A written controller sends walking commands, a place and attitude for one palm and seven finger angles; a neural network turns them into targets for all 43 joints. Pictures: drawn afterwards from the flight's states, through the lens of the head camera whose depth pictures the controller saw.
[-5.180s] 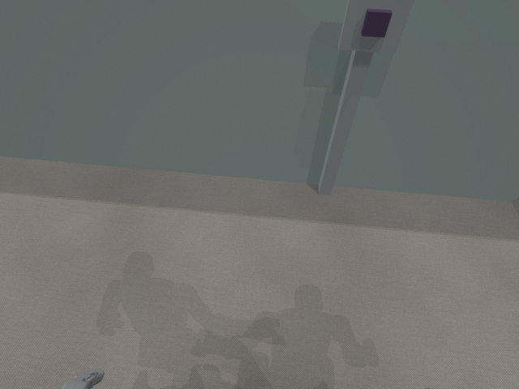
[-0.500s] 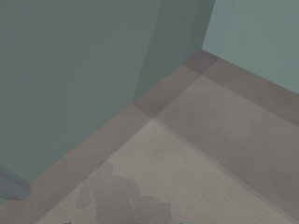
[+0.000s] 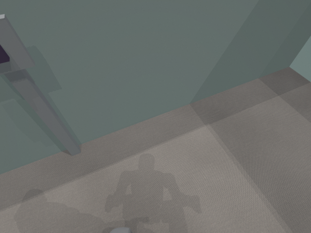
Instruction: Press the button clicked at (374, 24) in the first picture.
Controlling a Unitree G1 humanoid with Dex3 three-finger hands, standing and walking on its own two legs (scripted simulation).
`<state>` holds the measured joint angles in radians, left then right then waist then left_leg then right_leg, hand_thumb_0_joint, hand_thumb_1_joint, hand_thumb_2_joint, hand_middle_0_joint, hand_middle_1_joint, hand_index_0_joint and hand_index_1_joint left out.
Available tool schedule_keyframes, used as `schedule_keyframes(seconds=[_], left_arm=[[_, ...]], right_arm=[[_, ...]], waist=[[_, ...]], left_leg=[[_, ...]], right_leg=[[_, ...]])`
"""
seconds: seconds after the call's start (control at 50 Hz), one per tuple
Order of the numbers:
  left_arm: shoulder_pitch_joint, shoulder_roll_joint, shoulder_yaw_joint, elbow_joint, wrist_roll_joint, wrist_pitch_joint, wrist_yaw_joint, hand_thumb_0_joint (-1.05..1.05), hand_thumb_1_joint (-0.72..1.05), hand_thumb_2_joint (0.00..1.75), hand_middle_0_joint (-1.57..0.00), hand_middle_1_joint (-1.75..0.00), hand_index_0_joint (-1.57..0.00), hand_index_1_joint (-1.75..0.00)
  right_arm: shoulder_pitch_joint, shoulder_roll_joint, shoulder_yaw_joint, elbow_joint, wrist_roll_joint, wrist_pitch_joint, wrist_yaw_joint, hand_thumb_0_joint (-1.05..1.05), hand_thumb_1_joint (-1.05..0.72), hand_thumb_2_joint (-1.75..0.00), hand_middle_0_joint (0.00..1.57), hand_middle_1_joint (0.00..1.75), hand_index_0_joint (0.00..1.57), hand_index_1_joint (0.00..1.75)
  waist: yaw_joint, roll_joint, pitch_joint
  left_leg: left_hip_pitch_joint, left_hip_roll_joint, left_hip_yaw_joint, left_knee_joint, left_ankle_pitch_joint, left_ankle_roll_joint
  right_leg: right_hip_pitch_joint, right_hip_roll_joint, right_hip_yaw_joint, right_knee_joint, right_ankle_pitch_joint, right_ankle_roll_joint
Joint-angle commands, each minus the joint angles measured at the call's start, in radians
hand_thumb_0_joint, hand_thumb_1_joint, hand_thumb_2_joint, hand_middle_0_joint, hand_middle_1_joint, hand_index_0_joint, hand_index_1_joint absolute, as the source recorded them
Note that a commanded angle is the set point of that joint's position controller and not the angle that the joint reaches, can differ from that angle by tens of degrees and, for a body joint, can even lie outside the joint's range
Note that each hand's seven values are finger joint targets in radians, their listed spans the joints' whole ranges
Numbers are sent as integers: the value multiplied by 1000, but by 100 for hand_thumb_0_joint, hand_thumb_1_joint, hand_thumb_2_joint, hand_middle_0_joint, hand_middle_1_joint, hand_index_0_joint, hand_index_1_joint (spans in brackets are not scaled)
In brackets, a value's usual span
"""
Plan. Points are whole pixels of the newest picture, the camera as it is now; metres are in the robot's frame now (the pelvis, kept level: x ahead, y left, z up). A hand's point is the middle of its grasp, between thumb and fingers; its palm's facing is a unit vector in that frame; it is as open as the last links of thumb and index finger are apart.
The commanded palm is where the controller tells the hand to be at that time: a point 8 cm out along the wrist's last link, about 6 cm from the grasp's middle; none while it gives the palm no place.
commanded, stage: turn to face it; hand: left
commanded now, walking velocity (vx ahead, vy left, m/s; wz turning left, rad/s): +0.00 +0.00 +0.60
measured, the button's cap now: out of the picture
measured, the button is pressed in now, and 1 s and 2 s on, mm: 0 0 0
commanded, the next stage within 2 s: take the last steps up to it in 0.64 s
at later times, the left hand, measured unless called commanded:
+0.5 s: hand out of the picture +0.07 +0.23 -0.15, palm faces +0.26 -0.92 -0.29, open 7.4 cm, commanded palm none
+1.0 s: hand out of the picture -0.12 +0.20 -0.18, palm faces +0.49 -0.84 -0.23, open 7.4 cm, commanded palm none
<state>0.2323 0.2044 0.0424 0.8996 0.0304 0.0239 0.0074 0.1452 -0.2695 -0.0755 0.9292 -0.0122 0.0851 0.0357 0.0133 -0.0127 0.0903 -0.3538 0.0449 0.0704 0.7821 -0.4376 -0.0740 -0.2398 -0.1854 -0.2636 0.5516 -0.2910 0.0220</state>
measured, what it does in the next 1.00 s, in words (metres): steps on the spot, turning left: left foot, then right foot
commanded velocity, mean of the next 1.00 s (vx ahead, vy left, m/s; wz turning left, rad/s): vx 0.08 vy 0.01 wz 0.33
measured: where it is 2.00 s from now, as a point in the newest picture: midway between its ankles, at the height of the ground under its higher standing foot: (133, 220)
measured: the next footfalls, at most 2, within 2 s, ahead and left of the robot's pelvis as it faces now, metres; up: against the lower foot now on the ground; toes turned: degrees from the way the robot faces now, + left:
left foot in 0.06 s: +0.02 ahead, +0.14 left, +0.00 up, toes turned +8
right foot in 0.48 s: +0.07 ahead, -0.09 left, +0.00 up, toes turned +12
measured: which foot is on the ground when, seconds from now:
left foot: up 0.00-0.04, down 0.06-0.48, up 0.50-0.94, down 0.96-1.00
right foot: down 0.00-0.06, up 0.08-0.46, down 0.48-0.96, up 0.98-1.00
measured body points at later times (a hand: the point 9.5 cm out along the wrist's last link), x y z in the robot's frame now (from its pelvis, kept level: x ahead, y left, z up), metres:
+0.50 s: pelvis +0.00 +0.00 -0.01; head +0.04 -0.02 +0.44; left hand +0.05 +0.27 -0.13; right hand +0.13 -0.23 -0.17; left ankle -0.02 +0.13 -0.74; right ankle +0.03 -0.10 -0.74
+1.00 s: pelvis +0.00 +0.03 -0.01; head +0.01 +0.05 +0.44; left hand -0.14 +0.24 -0.16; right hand +0.18 -0.16 -0.14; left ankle -0.07 +0.11 -0.74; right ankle +0.03 -0.10 -0.72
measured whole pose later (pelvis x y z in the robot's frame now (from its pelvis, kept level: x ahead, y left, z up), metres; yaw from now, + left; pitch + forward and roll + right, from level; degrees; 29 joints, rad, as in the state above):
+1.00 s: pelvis +0.00 +0.03 -0.01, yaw +25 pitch +0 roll +0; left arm 0.35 0.23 0.06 1.05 0.02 0.03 0.00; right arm 0.18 -0.21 -0.03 0.98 -0.02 0.00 0.02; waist 0.04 -0.03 0.04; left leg -0.20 0.01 0.09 0.54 -0.32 0.02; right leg -0.27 -0.12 -0.16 0.70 -0.45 0.02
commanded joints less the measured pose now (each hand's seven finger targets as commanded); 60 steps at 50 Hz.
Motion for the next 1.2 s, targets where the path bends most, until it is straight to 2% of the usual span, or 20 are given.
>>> schedule_keyframes(seconds=[0.0,0.02,0.04,0.08,0.16,0.34,0.42,0.44,0.46,0.48,0.52,0.56,0.74,0.82,0.9,0.94,0.96,1.0,1.06,1.18], left_arm=[[31,230,70,-45,-12,-8,13,0,90,90,-20,-30,-20,-30],[46,185,68,-72,-20,-2,7,0,90,90,-20,-30,-20,-30],[-22,123,43,-123,-17,-1,0,0,90,90,-20,-30,-20,-30],[-114,131,49,-124,-13,11,10,0,90,90,-20,-30,-20,-30],[-45,145,53,-70,-13,8,-4,0,90,90,-20,-30,-20,-30],[-93,117,39,-107,-21,3,10,0,90,90,-20,-30,-20,-30],[16,118,39,-87,-26,-15,16,0,90,90,-20,-30,-20,-30],[52,146,44,-78,-21,-26,19,0,90,90,-20,-30,-20,-30],[73,235,59,-76,-4,-38,28,0,90,90,-20,-30,-20,-30],[63,281,59,-89,-5,-32,24,0,90,90,-20,-30,-20,-30],[-9,215,55,-97,-11,-30,30,0,90,90,-20,-30,-20,-30],[-77,159,35,-103,-13,-35,25,0,90,90,-20,-30,-20,-30],[97,180,43,1,-1,-40,26,0,90,90,-20,-30,-20,-30],[127,196,52,50,4,-47,17,0,90,90,-20,-30,-20,-30],[76,168,45,75,-11,-41,6,0,90,90,-20,-30,-20,-30],[23,53,14,18,-12,-36,-8,0,90,90,-20,-30,-20,-30],[-41,74,13,-2,0,-37,-7,0,90,90,-20,-30,-20,-30],[-58,89,17,26,1,-38,-16,0,90,90,-20,-30,-20,-30],[21,62,8,83,-1,-39,-27,0,90,90,-20,-30,-20,-30],[-47,34,3,68,-7,-35,-24,0,90,90,-20,-30,-20,-30]], right_arm=[[36,-88,-19,-87,-2,-59,-7,0,-90,-90,20,30,20,30],[87,-193,-43,-84,-9,-70,-12,0,-90,-90,20,30,20,30],[150,-288,-66,-72,-5,-69,-19,0,-90,-90,20,30,20,30],[148,-246,-58,-48,-7,-68,-39,0,-90,-90,20,30,20,30],[7,-165,-30,-95,-7,-77,-43,0,-90,-90,20,30,20,30],[52,-164,-39,-86,-15,-65,-42,0,-90,-90,20,30,20,30],[15,-149,-38,-96,-9,-59,-40,0,-90,-90,20,30,20,30],[23,-121,-35,-97,-1,-61,-36,0,-90,-90,20,30,20,30],[50,-54,-23,-110,8,-63,-30,0,-90,-90,20,30,20,30],[44,-57,-27,-129,0,-59,-32,0,-90,-90,20,30,20,30],[19,-81,-36,-93,-8,-35,-29,0,-90,-90,20,30,20,30],[67,-58,-29,-45,-12,-30,-18,0,-90,-90,20,30,20,30],[-19,-9,5,-24,-2,-37,-22,0,-90,-90,20,30,20,30],[-34,-6,16,-26,-3,-59,-14,0,-90,-90,20,30,20,30],[123,-21,19,32,-5,-91,-21,0,-90,-90,20,30,20,30],[278,-173,-13,65,-20,-95,-37,0,-90,-90,20,30,20,30],[287,-166,-10,72,-18,-92,-41,0,-90,-90,20,30,20,30],[219,-96,10,67,-11,-105,-54,0,-90,-90,20,30,20,30],[185,-53,25,67,-6,-131,-59,0,-90,-90,20,30,20,30],[278,-34,21,129,-3,-147,-64,0,-90,-90,20,30,20,30]], waist=[[-20,-152,-193],[-50,87,-236],[-96,334,-209],[-101,263,-176],[-32,153,-134],[-51,172,-146],[3,140,-168],[19,66,-184],[22,-201,-193],[24,-255,-172],[4,-192,-91],[-37,-114,-55],[40,-174,-110],[56,-195,-109],[-30,-66,-105],[-102,328,-57],[-114,250,-13],[-76,217,47],[-27,132,22],[-37,111,39]], left_leg=[[164,-9,35,-369,217,37],[367,167,-200,-428,443,116],[425,389,-451,-424,831,249],[317,322,-395,-413,682,275],[231,179,-254,-422,644,214],[219,173,-380,-396,636,252],[105,125,-387,-302,615,205],[24,74,-351,-230,483,154],[-168,-64,-194,-26,156,71],[-210,-112,-136,175,-168,42],[-197,-56,-176,400,-88,45],[-199,-35,-144,450,49,27],[-112,-27,-44,105,-11,6],[-53,-17,-7,-47,-34,34],[301,-22,28,-404,133,68],[455,333,-448,-580,-14,239],[361,363,-494,-616,-109,288],[277,306,-426,-639,-101,275],[274,215,-238,-612,227,243],[327,215,-154,-590,479,256]], right_leg=[[103,-169,85,66,405,-44],[-135,-80,49,261,140,27],[-388,28,81,452,-386,85],[-411,36,224,605,-292,70],[-328,62,237,578,-107,80],[-205,128,247,301,-156,69],[34,162,222,-26,18,52],[160,113,263,-169,122,41],[291,-136,513,-249,227,-39],[194,-308,622,-256,324,-154],[41,-225,563,-282,198,-179],[30,-122,374,-254,214,-133],[196,-131,297,-208,481,-160],[194,-165,334,-251,204,-165],[-49,-78,222,-133,-89,-76],[-415,119,65,275,-312,17],[-436,96,150,398,-316,-4],[-463,60,216,530,-180,-7],[-387,56,207,516,-41,12],[-377,56,185,348,20,29]])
